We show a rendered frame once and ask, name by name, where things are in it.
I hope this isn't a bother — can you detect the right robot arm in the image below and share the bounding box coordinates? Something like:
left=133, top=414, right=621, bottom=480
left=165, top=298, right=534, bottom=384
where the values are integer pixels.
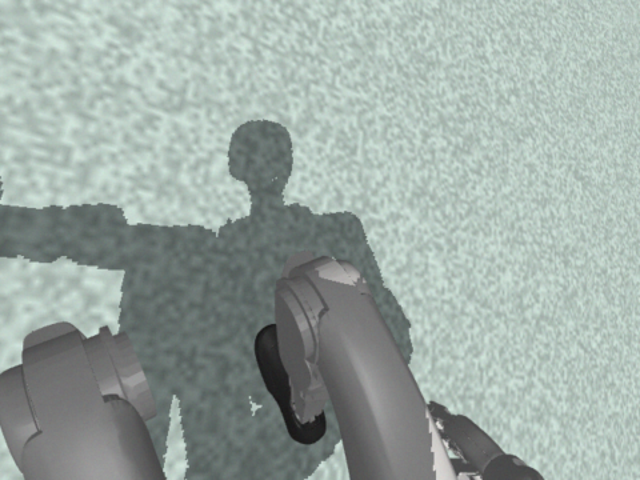
left=482, top=454, right=545, bottom=480

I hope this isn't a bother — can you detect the right robot hand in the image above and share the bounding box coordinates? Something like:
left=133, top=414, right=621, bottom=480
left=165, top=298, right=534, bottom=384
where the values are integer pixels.
left=427, top=401, right=505, bottom=480

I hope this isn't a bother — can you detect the right robot foot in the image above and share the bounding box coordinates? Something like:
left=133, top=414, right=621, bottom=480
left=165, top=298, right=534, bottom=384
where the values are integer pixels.
left=255, top=324, right=326, bottom=444

